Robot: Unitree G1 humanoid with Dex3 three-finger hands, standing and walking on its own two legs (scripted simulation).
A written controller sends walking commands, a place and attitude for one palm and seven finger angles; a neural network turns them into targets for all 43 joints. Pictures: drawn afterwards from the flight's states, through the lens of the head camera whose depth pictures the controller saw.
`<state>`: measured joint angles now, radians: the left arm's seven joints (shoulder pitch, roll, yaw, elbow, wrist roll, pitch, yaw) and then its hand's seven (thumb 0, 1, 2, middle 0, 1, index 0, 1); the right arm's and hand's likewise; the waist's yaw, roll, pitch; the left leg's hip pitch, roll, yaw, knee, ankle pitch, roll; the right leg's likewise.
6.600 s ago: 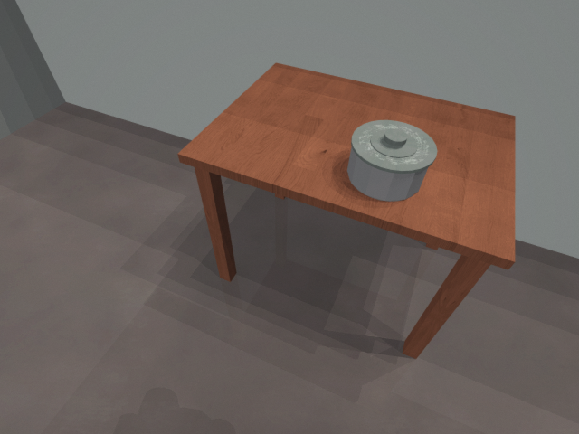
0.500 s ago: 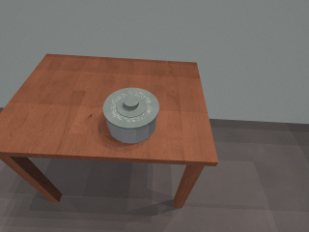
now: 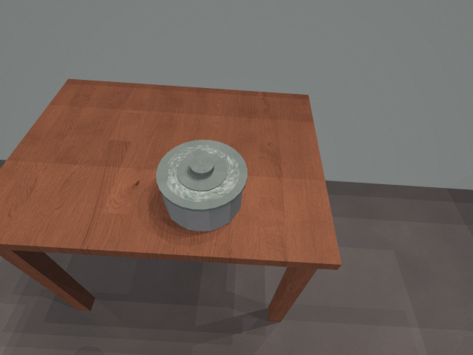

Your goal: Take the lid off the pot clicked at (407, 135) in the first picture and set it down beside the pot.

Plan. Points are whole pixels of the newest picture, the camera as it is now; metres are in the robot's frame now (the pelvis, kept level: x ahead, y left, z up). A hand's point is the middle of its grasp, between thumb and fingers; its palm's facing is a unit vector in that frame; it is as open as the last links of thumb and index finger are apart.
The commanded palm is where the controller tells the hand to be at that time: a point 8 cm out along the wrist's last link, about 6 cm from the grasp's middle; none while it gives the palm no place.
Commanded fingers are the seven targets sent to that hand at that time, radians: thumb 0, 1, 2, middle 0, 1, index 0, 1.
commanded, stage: come to a stop and stand still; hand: left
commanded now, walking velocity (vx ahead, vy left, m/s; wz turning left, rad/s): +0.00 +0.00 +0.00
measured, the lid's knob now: (202, 166) +0.48 +0.11 +0.00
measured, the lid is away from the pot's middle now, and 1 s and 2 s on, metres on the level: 0.00 0.00 0.00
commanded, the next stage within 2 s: look again from close up in 0.70 s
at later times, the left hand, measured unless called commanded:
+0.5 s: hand out of the picture -0.05 +0.20 -0.18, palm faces +0.01 -0.98 -0.21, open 7.4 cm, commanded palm none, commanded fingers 0.00 0.90 0.90 -0.20 -0.30 -0.20 -0.30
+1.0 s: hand out of the picture -0.10 +0.17 -0.18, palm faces +0.05 -0.99 -0.16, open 7.4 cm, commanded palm none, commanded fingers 0.00 0.90 0.90 -0.20 -0.30 -0.20 -0.30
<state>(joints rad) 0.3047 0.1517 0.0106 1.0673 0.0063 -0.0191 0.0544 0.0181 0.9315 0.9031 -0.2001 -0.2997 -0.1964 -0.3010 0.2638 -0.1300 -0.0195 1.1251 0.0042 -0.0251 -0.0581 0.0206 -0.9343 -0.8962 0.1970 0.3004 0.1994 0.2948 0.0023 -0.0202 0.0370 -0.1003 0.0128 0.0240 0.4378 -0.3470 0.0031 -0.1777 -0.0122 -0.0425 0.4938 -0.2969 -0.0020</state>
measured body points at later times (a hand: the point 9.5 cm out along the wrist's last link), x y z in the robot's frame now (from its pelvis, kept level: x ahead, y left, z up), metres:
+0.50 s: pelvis -0.08 +0.02 +0.00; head -0.09 +0.02 +0.45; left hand -0.05 +0.25 -0.16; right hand -0.04 -0.21 -0.15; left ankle -0.08 +0.11 -0.74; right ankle -0.05 -0.12 -0.74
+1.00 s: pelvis -0.07 +0.02 +0.00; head -0.08 +0.03 +0.45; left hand -0.10 +0.23 -0.17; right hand -0.08 -0.19 -0.16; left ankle -0.08 +0.11 -0.74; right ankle -0.05 -0.12 -0.74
